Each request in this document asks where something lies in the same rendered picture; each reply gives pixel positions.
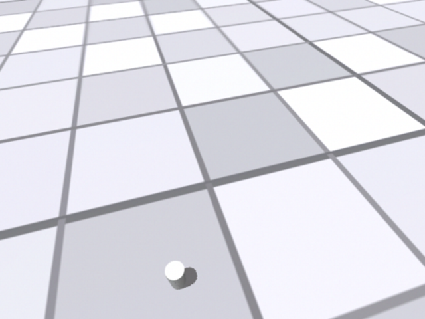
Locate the cup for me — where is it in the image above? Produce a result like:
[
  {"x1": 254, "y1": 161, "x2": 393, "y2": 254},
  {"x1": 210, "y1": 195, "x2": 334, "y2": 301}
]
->
[{"x1": 165, "y1": 261, "x2": 186, "y2": 290}]

